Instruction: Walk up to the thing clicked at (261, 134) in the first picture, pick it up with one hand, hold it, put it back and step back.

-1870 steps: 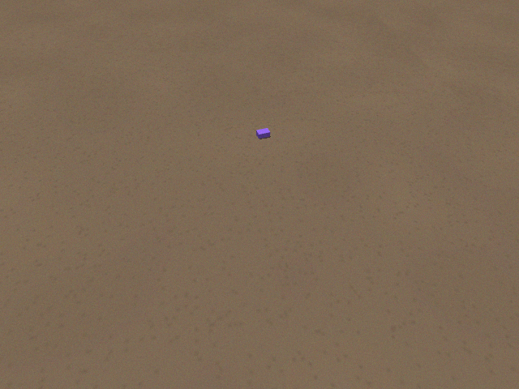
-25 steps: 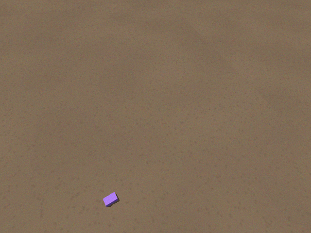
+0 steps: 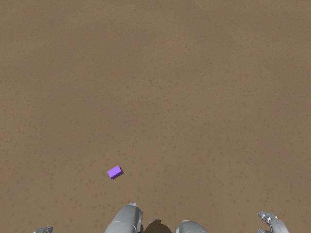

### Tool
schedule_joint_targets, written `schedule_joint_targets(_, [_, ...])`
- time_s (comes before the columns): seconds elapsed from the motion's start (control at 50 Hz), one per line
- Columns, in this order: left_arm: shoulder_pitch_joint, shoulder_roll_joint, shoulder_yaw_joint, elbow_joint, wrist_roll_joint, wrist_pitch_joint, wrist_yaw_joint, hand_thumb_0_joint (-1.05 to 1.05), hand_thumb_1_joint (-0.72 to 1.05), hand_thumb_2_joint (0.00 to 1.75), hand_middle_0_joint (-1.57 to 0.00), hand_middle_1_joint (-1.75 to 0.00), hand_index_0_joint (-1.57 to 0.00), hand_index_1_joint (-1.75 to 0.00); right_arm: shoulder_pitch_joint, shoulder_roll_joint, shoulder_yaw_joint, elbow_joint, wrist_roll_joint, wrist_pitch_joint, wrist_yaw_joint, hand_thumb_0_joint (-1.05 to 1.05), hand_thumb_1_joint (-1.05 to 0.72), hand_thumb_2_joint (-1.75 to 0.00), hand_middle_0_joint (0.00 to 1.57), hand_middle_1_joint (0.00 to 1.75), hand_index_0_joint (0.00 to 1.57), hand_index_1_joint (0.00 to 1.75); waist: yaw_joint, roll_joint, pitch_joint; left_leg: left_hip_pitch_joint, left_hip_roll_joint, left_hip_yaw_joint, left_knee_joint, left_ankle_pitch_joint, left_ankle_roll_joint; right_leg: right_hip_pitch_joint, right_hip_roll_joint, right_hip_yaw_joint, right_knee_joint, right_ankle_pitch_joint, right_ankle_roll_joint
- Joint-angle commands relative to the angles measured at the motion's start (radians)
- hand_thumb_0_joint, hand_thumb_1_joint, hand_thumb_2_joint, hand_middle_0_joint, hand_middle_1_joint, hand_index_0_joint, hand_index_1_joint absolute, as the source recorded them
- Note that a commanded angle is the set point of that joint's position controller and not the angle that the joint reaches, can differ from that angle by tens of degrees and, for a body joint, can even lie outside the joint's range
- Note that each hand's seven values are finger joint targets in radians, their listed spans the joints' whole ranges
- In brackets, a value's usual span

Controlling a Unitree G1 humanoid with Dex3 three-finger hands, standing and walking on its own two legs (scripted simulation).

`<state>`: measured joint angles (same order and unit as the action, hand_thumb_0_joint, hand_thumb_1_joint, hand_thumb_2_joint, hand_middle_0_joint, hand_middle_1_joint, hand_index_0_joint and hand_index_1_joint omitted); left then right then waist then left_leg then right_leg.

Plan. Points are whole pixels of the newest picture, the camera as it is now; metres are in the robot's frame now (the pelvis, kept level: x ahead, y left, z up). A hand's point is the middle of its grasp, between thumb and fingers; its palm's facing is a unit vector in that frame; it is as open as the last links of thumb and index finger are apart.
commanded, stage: step back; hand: left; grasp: from above
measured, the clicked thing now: (114, 172) +0.49 +0.31 -0.72
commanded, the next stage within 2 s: none
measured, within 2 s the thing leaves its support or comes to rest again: neither
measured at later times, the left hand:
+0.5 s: hand out of the picture -0.04 +0.30 -0.13, palm faces +0.09 -0.92 -0.38, open 7.4 cm
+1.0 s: hand out of the picture -0.19 +0.28 -0.11, palm faces +0.05 -0.90 -0.44, open 7.4 cm
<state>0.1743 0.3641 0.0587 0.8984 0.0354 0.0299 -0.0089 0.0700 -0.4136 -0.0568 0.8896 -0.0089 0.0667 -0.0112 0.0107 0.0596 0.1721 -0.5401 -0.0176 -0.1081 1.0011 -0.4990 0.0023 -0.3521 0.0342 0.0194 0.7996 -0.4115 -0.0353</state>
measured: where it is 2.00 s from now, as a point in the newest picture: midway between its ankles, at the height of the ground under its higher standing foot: outside the picture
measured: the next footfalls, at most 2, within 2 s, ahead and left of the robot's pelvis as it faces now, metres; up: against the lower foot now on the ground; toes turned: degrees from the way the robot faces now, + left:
left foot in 0.32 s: -0.08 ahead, +0.13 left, +0.00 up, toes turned +3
right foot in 0.70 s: -0.18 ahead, -0.12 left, +0.00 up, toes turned +3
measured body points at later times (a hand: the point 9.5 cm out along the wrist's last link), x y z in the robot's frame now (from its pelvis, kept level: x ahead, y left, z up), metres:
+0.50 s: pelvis -0.13 +0.02 +0.02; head -0.08 +0.04 +0.47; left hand -0.04 +0.34 -0.10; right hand -0.01 -0.28 -0.09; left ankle -0.12 +0.13 -0.71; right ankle -0.13 -0.12 -0.62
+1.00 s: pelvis -0.30 +0.01 +0.01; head -0.25 +0.00 +0.46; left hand -0.20 +0.33 -0.08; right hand -0.22 -0.31 -0.12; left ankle -0.34 +0.13 -0.69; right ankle -0.22 -0.12 -0.71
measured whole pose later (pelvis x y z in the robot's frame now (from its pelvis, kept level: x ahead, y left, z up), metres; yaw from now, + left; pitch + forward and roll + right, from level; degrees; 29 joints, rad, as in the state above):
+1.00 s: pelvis -0.30 +0.01 +0.01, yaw +4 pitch -2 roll +0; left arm 0.12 0.37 0.06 0.78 0.03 0.03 0.02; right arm 0.21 -0.41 -0.05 0.89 -0.01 0.07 -0.01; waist 0.00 0.02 0.17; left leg -0.30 -0.05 -0.08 0.83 -0.49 -0.01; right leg -0.38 -0.04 0.00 0.66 -0.24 0.01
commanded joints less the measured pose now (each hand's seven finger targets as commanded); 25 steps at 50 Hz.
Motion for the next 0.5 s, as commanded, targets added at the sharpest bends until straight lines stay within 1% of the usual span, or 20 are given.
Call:
schedule_joint_targets(0.0, [-0.153, 0.287, 0.088, -0.130, 0.005, -0.037, 0.037, 0.00, 0.90, 0.90, -0.20, -0.30, -0.20, -0.30, 0.105, -0.196, -0.048, -0.024, 0.023, -0.027, -0.025, 0.00, -0.90, -0.90, 0.20, 0.30, 0.20, 0.30, -0.052, -0.216, -0.157, 0.011, -0.093, -0.088, 0.250, 0.031, -0.001, 0.043, -0.244, 0.286, -0.374, 0.403, -0.144])
schedule_joint_targets(0.04, [-0.089, 0.257, 0.084, -0.142, -0.001, -0.036, 0.039, 0.00, 0.90, 0.90, -0.20, -0.30, -0.20, -0.30, 0.114, -0.204, -0.039, -0.020, 0.013, -0.035, -0.028, 0.00, -0.90, -0.90, 0.20, 0.30, 0.20, 0.30, -0.009, -0.196, -0.195, -0.007, -0.100, -0.071, 0.268, 0.015, -0.019, 0.153, -0.269, 0.281, -0.333, 0.522, -0.168])
schedule_joint_targets(0.06, [-0.056, 0.242, 0.081, -0.145, -0.002, -0.036, 0.043, 0.00, 0.90, 0.90, -0.20, -0.30, -0.20, -0.30, 0.109, -0.201, -0.035, -0.027, 0.010, -0.034, -0.031, 0.00, -0.90, -0.90, 0.20, 0.30, 0.20, 0.30, 0.008, -0.181, -0.209, -0.031, -0.096, -0.064, 0.240, -0.002, -0.024, 0.219, -0.282, 0.278, -0.314, 0.587, -0.185])
schedule_joint_targets(0.1, [0.002, 0.232, 0.083, -0.142, -0.005, -0.033, 0.052, 0.00, 0.90, 0.90, -0.20, -0.30, -0.20, -0.30, 0.076, -0.184, -0.027, -0.053, 0.003, -0.035, -0.033, 0.00, -0.90, -0.90, 0.20, 0.30, 0.20, 0.30, 0.040, -0.173, -0.207, -0.049, -0.079, -0.054, 0.155, -0.030, -0.027, 0.304, -0.297, 0.263, -0.292, 0.676, -0.199])
schedule_joint_targets(0.16, [0.052, 0.237, 0.087, -0.149, -0.009, -0.025, 0.059, 0.00, 0.90, 0.90, -0.20, -0.30, -0.20, -0.30, 0.067, -0.170, -0.025, -0.075, -0.002, -0.039, -0.030, 0.00, -0.90, -0.90, 0.20, 0.30, 0.20, 0.30, 0.066, -0.211, -0.241, -0.021, -0.047, -0.015, -0.020, -0.054, -0.024, 0.397, -0.313, 0.261, -0.265, 0.770, -0.208])
schedule_joint_targets(0.18, [0.048, 0.245, 0.087, -0.155, -0.009, -0.022, 0.060, 0.00, 0.90, 0.90, -0.20, -0.30, -0.20, -0.30, 0.081, -0.170, -0.028, -0.077, -0.004, -0.040, -0.028, 0.00, -0.90, -0.90, 0.20, 0.30, 0.20, 0.30, 0.060, -0.225, -0.259, 0.012, -0.032, 0.000, -0.079, -0.052, -0.017, 0.397, -0.322, 0.263, -0.258, 0.774, -0.209])
schedule_joint_targets(0.2, [0.036, 0.256, 0.087, -0.160, -0.011, -0.019, 0.058, 0.00, 0.90, 0.90, -0.20, -0.30, -0.20, -0.30, 0.113, -0.163, -0.028, -0.066, -0.005, -0.041, -0.024, 0.00, -0.90, -0.90, 0.20, 0.30, 0.20, 0.30, 0.047, -0.235, -0.276, 0.068, -0.023, 0.020, -0.148, -0.035, -0.011, 0.372, -0.319, 0.252, -0.253, 0.748, -0.201])
schedule_joint_targets(0.22, [0.019, 0.255, 0.084, -0.173, -0.014, -0.016, 0.055, 0.00, 0.90, 0.90, -0.20, -0.30, -0.20, -0.30, 0.131, -0.162, -0.032, -0.060, -0.005, -0.041, -0.020, 0.00, -0.90, -0.90, 0.20, 0.30, 0.20, 0.30, 0.033, -0.237, -0.277, 0.130, -0.019, 0.052, -0.222, -0.015, -0.002, 0.325, -0.301, 0.235, -0.253, 0.703, -0.180])
schedule_joint_targets(0.24, [-0.018, 0.269, 0.082, -0.184, -0.015, -0.013, 0.053, 0.00, 0.90, 0.90, -0.20, -0.30, -0.20, -0.30, 0.172, -0.158, -0.038, -0.047, -0.009, -0.040, -0.014, 0.00, -0.90, -0.90, 0.20, 0.30, 0.20, 0.30, 0.003, -0.245, -0.281, 0.202, -0.011, 0.072, -0.317, 0.036, 0.013, 0.272, -0.290, 0.213, -0.243, 0.651, -0.158])
schedule_joint_targets(0.26, [-0.056, 0.275, 0.079, -0.195, -0.020, -0.009, 0.049, 0.00, 0.90, 0.90, -0.20, -0.30, -0.20, -0.30, 0.229, -0.155, -0.042, -0.026, -0.011, -0.041, -0.009, 0.00, -0.90, -0.90, 0.20, 0.30, 0.20, 0.30, -0.032, -0.229, -0.291, 0.293, -0.011, 0.103, -0.436, 0.148, 0.025, 0.213, -0.275, 0.182, -0.216, 0.578, -0.125])
schedule_joint_targets(0.28, [-0.064, 0.263, 0.067, -0.198, -0.021, -0.002, 0.045, 0.00, 0.90, 0.90, -0.20, -0.30, -0.20, -0.30, 0.247, -0.159, -0.049, -0.016, -0.016, -0.043, -0.005, 0.00, -0.90, -0.90, 0.20, 0.30, 0.20, 0.30, -0.052, -0.187, -0.269, 0.368, -0.005, 0.101, -0.517, 0.266, 0.036, 0.109, -0.248, 0.158, -0.204, 0.459, -0.087])
schedule_joint_targets(0.3, [-0.031, 0.222, 0.057, -0.199, -0.020, 0.004, 0.042, 0.00, 0.90, 0.90, -0.20, -0.30, -0.20, -0.30, 0.210, -0.206, -0.065, -0.034, -0.034, -0.043, -0.001, 0.00, -0.90, -0.90, 0.20, 0.30, 0.20, 0.30, -0.040, -0.043, -0.239, 0.410, 0.119, -0.101, -0.593, 0.277, 0.084, -0.042, -0.161, 0.112, -0.107, 0.244, -0.032])
schedule_joint_targets(0.32, [-0.062, 0.195, 0.051, -0.215, -0.025, -0.003, 0.047, 0.00, 0.90, 0.90, -0.20, -0.30, -0.20, -0.30, 0.135, -0.316, -0.081, -0.063, -0.032, -0.040, 0.010, 0.00, -0.90, -0.90, 0.20, 0.30, 0.20, 0.30, -0.036, 0.234, -0.196, 0.346, 0.351, -0.378, -0.687, 0.381, 0.211, -0.172, 0.036, -0.042, 0.083, -0.133, 0.025])
schedule_joint_targets(0.34, [-0.136, 0.236, 0.078, -0.202, -0.006, -0.004, 0.060, 0.00, 0.90, 0.90, -0.20, -0.30, -0.20, -0.30, 0.123, -0.351, -0.090, -0.074, -0.031, -0.043, 0.011, 0.00, -0.90, -0.90, 0.20, 0.30, 0.20, 0.30, -0.093, 0.210, -0.166, 0.207, 0.426, -0.478, -0.708, 0.451, 0.323, -0.114, 0.055, 0.106, 0.321, -0.272, 0.040])
schedule_joint_targets(0.36, [-0.138, 0.233, 0.079, -0.177, -0.009, 0.002, 0.060, 0.00, 0.90, 0.90, -0.20, -0.30, -0.20, -0.30, 0.097, -0.287, -0.076, -0.071, -0.031, -0.051, 0.001, 0.00, -0.90, -0.90, 0.20, 0.30, 0.20, 0.30, -0.068, 0.069, -0.144, 0.185, 0.374, -0.355, -0.658, 0.567, 0.294, -0.100, 0.072, 0.172, 0.433, -0.225, 0.030])
schedule_joint_targets(0.38, [-0.077, 0.210, 0.078, -0.152, -0.028, 0.003, 0.058, 0.00, 0.90, 0.90, -0.20, -0.30, -0.20, -0.30, 0.040, -0.246, -0.055, -0.078, -0.030, -0.052, -0.006, 0.00, -0.90, -0.90, 0.20, 0.30, 0.20, 0.30, -0.019, 0.019, -0.147, 0.224, 0.304, -0.239, -0.621, 0.649, 0.248, -0.140, 0.097, 0.195, 0.503, -0.170, 0.024])
schedule_joint_targets(0.4, [-0.014, 0.206, 0.077, -0.128, -0.039, 0.002, 0.056, 0.00, 0.90, 0.90, -0.20, -0.30, -0.20, -0.30, -0.001, -0.226, -0.046, -0.088, -0.028, -0.054, -0.011, 0.00, -0.90, -0.90, 0.20, 0.30, 0.20, 0.30, 0.019, 0.041, -0.147, 0.264, 0.278, -0.178, -0.599, 0.676, 0.226, -0.165, 0.094, 0.183, 0.537, -0.127, 0.020])
schedule_joint_targets(0.42, [0.025, 0.217, 0.079, -0.121, -0.036, -0.001, 0.056, 0.00, 0.90, 0.90, -0.20, -0.30, -0.20, -0.30, -0.011, -0.218, -0.045, -0.098, -0.024, -0.055, -0.015, 0.00, -0.90, -0.90, 0.20, 0.30, 0.20, 0.30, 0.033, 0.051, -0.149, 0.295, 0.258, -0.136, -0.572, 0.681, 0.218, -0.175, 0.081, 0.174, 0.523, -0.095, 0.024])
schedule_joint_targets(0.46, [0.032, 0.202, 0.080, -0.113, -0.028, -0.005, 0.049, 0.00, 0.90, 0.90, -0.20, -0.30, -0.20, -0.30, 0.009, -0.189, -0.043, -0.102, -0.022, -0.053, -0.013, 0.00, -0.90, -0.90, 0.20, 0.30, 0.20, 0.30, 0.013, 0.062, -0.156, 0.363, 0.248, -0.115, -0.548, 0.714, 0.234, -0.165, 0.068, 0.148, 0.473, -0.096, 0.056])
schedule_joint_targets(0.48, [0.024, 0.192, 0.074, -0.123, -0.024, -0.008, 0.048, 0.00, 0.90, 0.90, -0.20, -0.30, -0.20, -0.30, 0.032, -0.184, -0.044, -0.102, -0.018, -0.054, -0.014, 0.00, -0.90, -0.90, 0.20, 0.30, 0.20, 0.30, -0.006, 0.076, -0.166, 0.442, 0.262, -0.120, -0.531, 0.742, 0.248, -0.185, 0.054, 0.133, 0.395, -0.109, 0.067])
